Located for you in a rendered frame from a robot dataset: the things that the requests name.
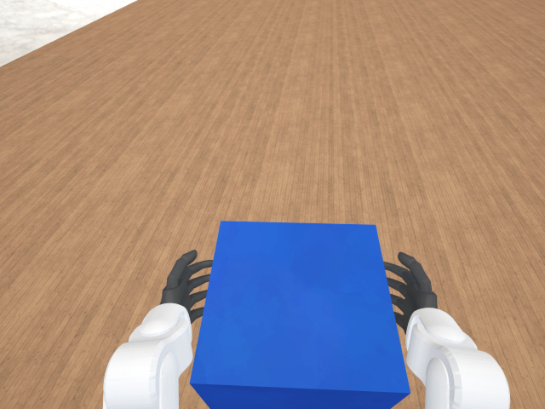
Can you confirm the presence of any robot left forearm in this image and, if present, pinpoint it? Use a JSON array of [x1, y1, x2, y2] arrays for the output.
[[103, 303, 193, 409]]

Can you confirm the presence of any carton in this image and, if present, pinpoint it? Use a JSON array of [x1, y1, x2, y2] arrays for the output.
[[190, 221, 410, 409]]

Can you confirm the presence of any robot right hand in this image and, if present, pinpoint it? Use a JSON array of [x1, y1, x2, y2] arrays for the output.
[[383, 252, 438, 335]]

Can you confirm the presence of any robot right forearm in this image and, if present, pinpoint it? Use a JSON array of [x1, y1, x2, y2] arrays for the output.
[[405, 308, 510, 409]]

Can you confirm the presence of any robot left hand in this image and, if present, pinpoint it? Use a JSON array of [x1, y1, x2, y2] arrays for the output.
[[160, 250, 213, 324]]

